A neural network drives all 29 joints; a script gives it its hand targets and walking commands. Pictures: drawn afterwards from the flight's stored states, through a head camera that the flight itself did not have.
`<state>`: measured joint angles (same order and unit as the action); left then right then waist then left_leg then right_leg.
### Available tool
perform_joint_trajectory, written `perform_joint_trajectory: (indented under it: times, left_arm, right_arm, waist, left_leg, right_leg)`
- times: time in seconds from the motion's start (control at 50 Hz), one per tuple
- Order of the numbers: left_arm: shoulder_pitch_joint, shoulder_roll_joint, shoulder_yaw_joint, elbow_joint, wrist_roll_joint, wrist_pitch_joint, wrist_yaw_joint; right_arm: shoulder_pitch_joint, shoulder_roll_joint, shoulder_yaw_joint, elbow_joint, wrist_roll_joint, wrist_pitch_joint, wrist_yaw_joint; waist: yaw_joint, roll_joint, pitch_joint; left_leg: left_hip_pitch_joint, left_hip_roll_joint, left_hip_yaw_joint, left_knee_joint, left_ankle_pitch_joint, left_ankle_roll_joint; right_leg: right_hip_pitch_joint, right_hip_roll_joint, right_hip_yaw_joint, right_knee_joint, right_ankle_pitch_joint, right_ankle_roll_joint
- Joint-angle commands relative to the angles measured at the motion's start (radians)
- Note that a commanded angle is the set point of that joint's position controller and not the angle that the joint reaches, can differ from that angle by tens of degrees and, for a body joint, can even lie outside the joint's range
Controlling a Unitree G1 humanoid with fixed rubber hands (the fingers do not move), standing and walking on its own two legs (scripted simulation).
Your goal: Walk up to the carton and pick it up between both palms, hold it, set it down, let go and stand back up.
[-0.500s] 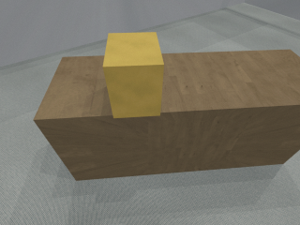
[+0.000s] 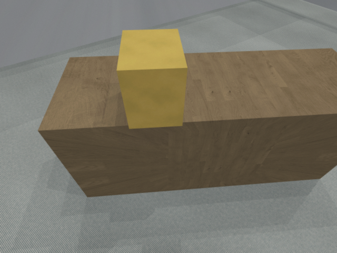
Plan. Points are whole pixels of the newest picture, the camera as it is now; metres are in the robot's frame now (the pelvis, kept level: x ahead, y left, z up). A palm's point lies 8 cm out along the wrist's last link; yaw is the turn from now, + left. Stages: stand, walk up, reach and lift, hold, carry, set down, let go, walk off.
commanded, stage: stand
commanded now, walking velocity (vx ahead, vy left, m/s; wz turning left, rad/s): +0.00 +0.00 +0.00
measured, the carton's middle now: (153, 79) +0.70 +0.06 +0.00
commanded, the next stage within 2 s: walk up in 0.24 s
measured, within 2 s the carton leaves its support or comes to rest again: neither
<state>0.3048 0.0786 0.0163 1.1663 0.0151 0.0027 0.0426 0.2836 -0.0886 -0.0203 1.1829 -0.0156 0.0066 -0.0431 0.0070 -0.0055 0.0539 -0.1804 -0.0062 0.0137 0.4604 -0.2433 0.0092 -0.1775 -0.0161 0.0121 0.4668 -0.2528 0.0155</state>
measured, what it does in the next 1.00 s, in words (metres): walks ahead: left foot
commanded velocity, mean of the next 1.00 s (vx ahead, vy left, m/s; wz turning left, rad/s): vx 0.00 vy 0.00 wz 0.00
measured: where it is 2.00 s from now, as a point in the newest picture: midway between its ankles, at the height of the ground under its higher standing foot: outside the picture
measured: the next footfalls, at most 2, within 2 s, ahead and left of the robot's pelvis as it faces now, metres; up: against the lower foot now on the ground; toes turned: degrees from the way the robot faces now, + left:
left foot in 0.70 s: +0.17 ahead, +0.19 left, +0.00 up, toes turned +4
right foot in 1.08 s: +0.32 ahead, -0.01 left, +0.00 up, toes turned -14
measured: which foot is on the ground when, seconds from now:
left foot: down 0.00-0.48, up 0.50-0.68, down 0.70-1.00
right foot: down 0.00-0.72, up 0.74-1.00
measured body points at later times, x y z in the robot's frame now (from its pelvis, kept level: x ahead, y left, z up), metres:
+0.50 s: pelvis +0.03 +0.01 +0.00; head +0.04 +0.01 +0.45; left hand +0.01 +0.20 -0.17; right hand +0.01 -0.20 -0.17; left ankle +0.00 +0.11 -0.73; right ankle +0.00 -0.13 -0.74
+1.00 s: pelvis +0.18 +0.11 -0.02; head +0.19 +0.10 +0.43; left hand +0.29 +0.35 -0.15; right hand +0.10 -0.11 -0.17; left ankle +0.14 +0.18 -0.74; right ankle +0.23 +0.00 -0.70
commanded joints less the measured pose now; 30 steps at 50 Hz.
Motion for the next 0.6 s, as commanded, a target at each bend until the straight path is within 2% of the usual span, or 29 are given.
perform_joint_trajectory:
  times: [0.0, 0.02, 0.04, 0.06, 0.08, 0.1, 0.12, 0.16, 0.18, 0.2, 0.22, 0.24, 0.28, 0.3, 0.32, 0.34, 0.36, 0.38, 0.4, 0.42, 0.44, 0.46, 0.48, 0.5, 0.52, 0.54, 0.56, 0.58]
  left_arm:
    - [0.088, 0.066, 0.008, -0.014, -0.004, -0.013, 0.012]
    - [0.117, 0.068, 0.006, -0.009, -0.007, -0.011, 0.012]
    - [0.066, 0.103, 0.017, -0.01, -0.002, -0.012, 0.014]
    - [0.078, 0.1, 0.014, -0.01, -0.002, -0.014, 0.015]
    - [0.08, 0.072, 0.011, -0.01, 0.003, -0.015, 0.01]
    - [0.049, 0.086, 0.014, -0.031, 0.0, -0.011, 0.01]
    - [0.075, 0.074, 0.015, -0.026, -0.006, -0.01, 0.007]
    - [0.08, 0.07, 0.011, -0.016, 0.003, -0.009, 0.004]
    - [0.055, 0.076, 0.011, -0.019, 0.006, -0.006, 0.006]
    - [0.049, 0.046, 0.004, -0.016, 0.002, -0.008, 0.011]
    - [0.069, 0.088, 0.011, -0.011, -0.005, -0.009, 0.007]
    - [0.083, 0.053, 0.005, 0.006, -0.003, -0.009, 0.011]
    - [0.08, 0.109, 0.016, -0.005, -0.009, -0.011, 0.01]
    - [0.087, 0.116, 0.021, 0.004, -0.008, -0.015, 0.012]
    - [0.083, 0.089, 0.01, -0.001, -0.007, -0.018, 0.01]
    - [0.076, 0.108, 0.019, -0.008, -0.001, -0.012, 0.01]
    - [0.08, 0.063, 0.005, -0.003, -0.007, -0.015, 0.009]
    - [0.101, 0.032, -0.008, 0.012, -0.007, -0.01, 0.011]
    - [0.082, 0.077, 0.004, 0.008, -0.004, -0.006, 0.009]
    - [0.176, 0.167, 0.027, -0.028, 0.048, -0.025, 0.014]
    - [0.227, 0.219, 0.048, -0.02, 0.045, -0.031, 0.018]
    - [0.25, 0.264, 0.068, -0.023, 0.049, -0.032, 0.023]
    - [0.28, 0.279, 0.075, -0.023, 0.046, -0.034, 0.032]
    - [0.268, 0.252, 0.073, -0.028, 0.049, -0.04, 0.038]
    - [0.239, 0.248, 0.077, -0.044, 0.055, -0.05, 0.038]
    - [0.212, 0.234, 0.071, -0.071, 0.054, -0.061, 0.035]
    - [0.167, 0.242, 0.076, -0.083, 0.06, -0.07, 0.031]
    - [0.133, 0.24, 0.071, -0.11, 0.051, -0.075, 0.025]
  right_arm:
    - [0.082, -0.085, -0.012, -0.016, -0.002, -0.006, -0.008]
    - [0.037, -0.068, -0.011, -0.034, 0.001, -0.004, -0.007]
    - [0.039, -0.101, -0.021, -0.029, 0.0, -0.008, -0.006]
    - [0.052, -0.062, -0.015, -0.041, 0.002, -0.011, -0.003]
    - [0.08, -0.06, -0.012, -0.011, -0.004, -0.007, -0.005]
    - [0.085, -0.06, -0.014, -0.013, -0.001, -0.012, -0.001]
    - [0.084, -0.042, -0.004, -0.014, -0.001, -0.017, -0.003]
    - [0.051, -0.085, -0.016, -0.023, -0.001, -0.016, -0.005]
    - [0.057, -0.065, -0.009, -0.024, 0.001, -0.015, 0.0]
    - [0.078, -0.096, -0.019, -0.02, 0.004, -0.018, -0.001]
    - [0.082, -0.057, -0.005, -0.025, 0.001, -0.018, -0.003]
    - [0.069, -0.108, -0.017, -0.022, 0.003, -0.021, 0.001]
    - [0.066, -0.07, -0.003, -0.028, 0.005, -0.023, 0.0]
    - [0.091, -0.077, -0.006, -0.01, 0.002, -0.023, -0.004]
    - [0.095, -0.047, 0.001, -0.005, -0.002, -0.024, -0.007]
    - [0.092, -0.041, 0.007, -0.002, 0.002, -0.019, -0.003]
    - [0.089, -0.085, -0.002, -0.019, 0.007, -0.019, -0.006]
    - [0.066, -0.09, -0.007, -0.019, 0.004, -0.024, -0.005]
    - [0.072, -0.09, -0.007, -0.011, 0.002, -0.022, 0.0]
    - [0.086, -0.244, -0.044, -0.057, -0.044, -0.026, 0.011]
    - [0.017, -0.229, -0.048, -0.089, -0.059, -0.024, 0.018]
    - [-0.025, -0.185, -0.032, -0.131, -0.053, -0.017, 0.024]
    - [-0.049, -0.155, -0.028, -0.162, -0.074, -0.017, 0.031]
    - [-0.082, -0.164, -0.035, -0.2, -0.072, -0.021, 0.034]
    - [-0.068, -0.17, -0.034, -0.227, -0.068, -0.028, 0.039]
    - [-0.061, -0.187, -0.043, -0.249, -0.063, -0.036, 0.045]
    - [-0.016, -0.199, -0.052, -0.243, -0.058, -0.038, 0.048]
    - [0.006, -0.196, -0.057, -0.258, -0.052, -0.041, 0.055]
  waist:
    - [0.0, -0.011, 0.057]
    - [0.015, -0.014, 0.068]
    - [-0.011, -0.02, 0.068]
    - [-0.013, 0.007, 0.029]
    - [-0.003, -0.018, 0.066]
    - [-0.018, 0.001, 0.05]
    - [-0.008, -0.007, 0.017]
    - [0.008, 0.018, 0.072]
    - [-0.012, -0.018, 0.062]
    - [-0.021, -0.028, 0.048]
    - [-0.014, -0.04, 0.067]
    - [-0.015, -0.02, 0.021]
    - [-0.011, 0.054, 0.05]
    - [-0.02, 0.045, 0.039]
    - [-0.011, 0.012, 0.03]
    - [-0.017, 0.012, 0.06]
    - [-0.014, 0.008, 0.062]
    - [0.002, 0.017, 0.052]
    - [-0.01, -0.017, 0.044]
    - [0.01, 0.052, 0.005]
    - [0.056, 0.003, 0.073]
    - [0.081, -0.115, 0.152]
    - [0.104, -0.14, 0.216]
    - [0.096, -0.164, 0.277]
    - [0.08, -0.193, 0.263]
    - [0.06, -0.172, 0.219]
    - [0.028, -0.208, 0.168]
    - [0.019, -0.205, 0.127]
  left_leg:
    - [-0.061, 0.086, -0.092, -0.123, 0.05, 0.032]
    - [-0.041, 0.076, -0.071, -0.106, 0.06, 0.028]
    - [-0.034, 0.073, -0.08, -0.11, 0.071, 0.031]
    - [-0.012, 0.069, -0.059, -0.095, 0.083, 0.023]
    - [-0.029, 0.069, -0.056, -0.089, 0.085, 0.014]
    - [-0.031, 0.065, -0.063, -0.097, 0.104, 0.016]
    - [-0.011, 0.074, -0.055, -0.101, 0.096, 0.017]
    - [-0.029, 0.075, -0.065, -0.098, 0.097, 0.018]
    - [-0.016, 0.08, -0.059, -0.102, 0.117, 0.016]
    - [-0.017, 0.081, -0.073, -0.105, 0.115, 0.022]
    - [-0.001, 0.086, -0.081, -0.099, 0.132, 0.026]
    - [0.041, 0.086, -0.076, -0.08, 0.164, 0.028]
    - [0.022, 0.073, -0.061, -0.1, 0.194, 0.023]
    - [0.022, 0.082, -0.067, -0.096, 0.202, 0.024]
    - [0.005, 0.088, -0.073, -0.089, 0.251, 0.025]
    - [-0.015, 0.083, -0.068, -0.097, 0.208, 0.02]
    - [0.01, 0.087, -0.071, -0.088, 0.239, 0.025]
    - [0.0, 0.091, -0.083, -0.096, 0.189, 0.035]
    - [-0.003, 0.075, -0.06, -0.108, 0.14, 0.017]
    - [-0.075, 0.03, -0.026, 0.032, -0.339, 0.027]
    - [-0.266, 0.004, -0.021, 0.131, -0.484, 0.012]
    - [-0.451, -0.011, 0.056, 0.314, -0.45, -0.015]
    - [-0.582, 0.053, 0.012, 0.427, -0.412, -0.023]
    - [-0.651, 0.102, -0.045, 0.475, -0.334, -0.031]
    - [-0.64, 0.145, -0.069, 0.483, -0.292, -0.038]
    - [-0.603, 0.158, -0.102, 0.491, -0.226, -0.047]
    - [-0.513, 0.161, -0.102, 0.482, -0.203, -0.058]
    - [-0.448, 0.147, -0.077, 0.447, -0.183, -0.065]
  right_leg:
    - [-0.037, -0.058, 0.049, -0.12, 0.035, -0.04]
    - [-0.056, -0.052, 0.052, -0.127, 0.05, -0.036]
    - [-0.066, -0.062, 0.06, -0.129, 0.039, -0.038]
    - [-0.051, -0.069, 0.068, -0.132, 0.022, -0.041]
    - [-0.043, -0.062, 0.054, -0.127, 0.043, -0.037]
    - [-0.035, -0.06, 0.055, -0.101, 0.092, -0.036]
    - [-0.03, -0.056, 0.048, -0.107, 0.072, -0.039]
    - [-0.04, -0.056, 0.043, -0.112, 0.086, -0.033]
    - [-0.041, -0.056, 0.038, -0.099, 0.115, -0.031]
    - [-0.025, -0.059, 0.04, -0.101, 0.108, -0.035]
    - [-0.051, -0.057, 0.047, -0.114, 0.094, -0.031]
    - [-0.028, -0.058, 0.045, -0.122, 0.138, -0.034]
    - [-0.022, -0.061, 0.051, -0.106, 0.153, -0.036]
    - [0.019, -0.067, 0.056, -0.105, 0.183, -0.033]
    - [0.035, -0.068, 0.045, -0.09, 0.225, -0.038]
    - [0.019, -0.062, 0.041, -0.096, 0.175, -0.047]
    - [0.011, -0.069, 0.055, -0.098, 0.214, -0.044]
    - [0.014, -0.062, 0.048, -0.1, 0.194, -0.035]
    - [0.022, -0.056, 0.033, -0.103, 0.165, -0.021]
    - [0.066, -0.088, 0.159, -0.084, -0.276, -0.102]
    - [0.084, -0.17, 0.312, -0.168, -0.541, -0.158]
    - [0.14, -0.3, 0.494, -0.288, -0.674, -0.217]
    - [0.143, -0.392, 0.594, -0.316, -0.65, -0.262]
    - [0.121, -0.412, 0.615, -0.324, -0.578, -0.268]
    - [0.122, -0.397, 0.582, -0.308, -0.507, -0.254]
    - [0.091, -0.38, 0.578, -0.307, -0.47, -0.244]
    - [0.07, -0.342, 0.49, -0.287, -0.405, -0.22]
    - [0.051, -0.3, 0.429, -0.267, -0.357, -0.215]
